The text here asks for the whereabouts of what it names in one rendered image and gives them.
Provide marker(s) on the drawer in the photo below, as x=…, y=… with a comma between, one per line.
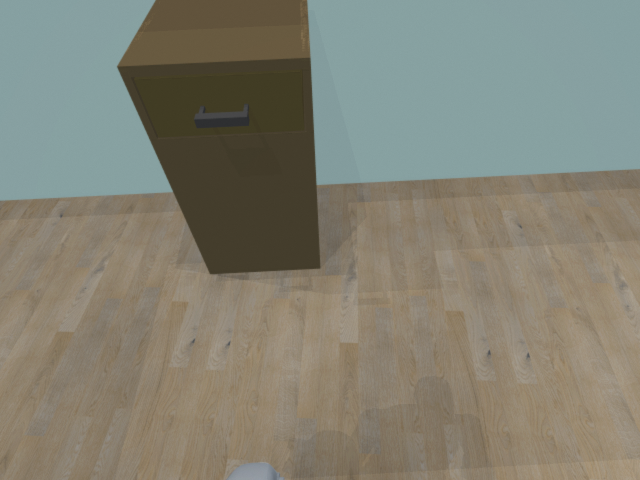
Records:
x=275, y=98

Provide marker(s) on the handle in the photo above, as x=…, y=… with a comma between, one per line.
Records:
x=222, y=119

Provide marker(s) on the cabinet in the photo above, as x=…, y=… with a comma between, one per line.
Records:
x=250, y=199

